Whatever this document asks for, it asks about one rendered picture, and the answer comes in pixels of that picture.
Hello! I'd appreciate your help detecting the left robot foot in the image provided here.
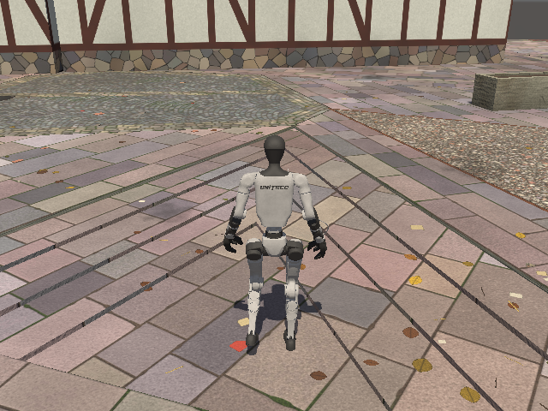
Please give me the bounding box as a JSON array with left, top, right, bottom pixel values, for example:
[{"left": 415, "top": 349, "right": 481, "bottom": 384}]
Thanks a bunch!
[{"left": 246, "top": 331, "right": 259, "bottom": 346}]

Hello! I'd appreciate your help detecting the robot left upper arm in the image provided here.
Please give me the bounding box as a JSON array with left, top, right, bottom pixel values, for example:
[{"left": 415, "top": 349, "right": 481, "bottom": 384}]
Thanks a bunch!
[{"left": 233, "top": 172, "right": 257, "bottom": 219}]

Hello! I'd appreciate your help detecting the robot right hand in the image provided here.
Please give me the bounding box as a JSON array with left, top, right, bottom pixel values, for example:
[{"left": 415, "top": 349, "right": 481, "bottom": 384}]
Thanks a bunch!
[{"left": 307, "top": 239, "right": 327, "bottom": 259}]

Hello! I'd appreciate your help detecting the robot right upper arm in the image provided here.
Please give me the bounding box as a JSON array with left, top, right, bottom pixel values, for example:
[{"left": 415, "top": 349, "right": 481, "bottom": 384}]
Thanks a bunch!
[{"left": 292, "top": 173, "right": 316, "bottom": 221}]

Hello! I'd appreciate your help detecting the robot torso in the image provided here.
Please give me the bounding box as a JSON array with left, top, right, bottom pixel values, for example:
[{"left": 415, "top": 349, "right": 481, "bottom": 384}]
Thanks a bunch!
[{"left": 254, "top": 169, "right": 294, "bottom": 257}]

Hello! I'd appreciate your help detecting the left robot forearm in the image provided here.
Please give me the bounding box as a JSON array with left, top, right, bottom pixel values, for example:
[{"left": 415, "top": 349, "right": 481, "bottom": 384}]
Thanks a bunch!
[{"left": 225, "top": 206, "right": 241, "bottom": 239}]

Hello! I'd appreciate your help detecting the right robot forearm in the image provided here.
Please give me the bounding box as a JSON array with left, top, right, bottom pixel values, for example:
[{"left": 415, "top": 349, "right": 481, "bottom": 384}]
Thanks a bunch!
[{"left": 307, "top": 208, "right": 325, "bottom": 243}]

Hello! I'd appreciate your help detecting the robot left hand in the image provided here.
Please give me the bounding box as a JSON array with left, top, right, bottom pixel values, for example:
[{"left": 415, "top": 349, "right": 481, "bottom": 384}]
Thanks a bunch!
[{"left": 223, "top": 235, "right": 243, "bottom": 253}]

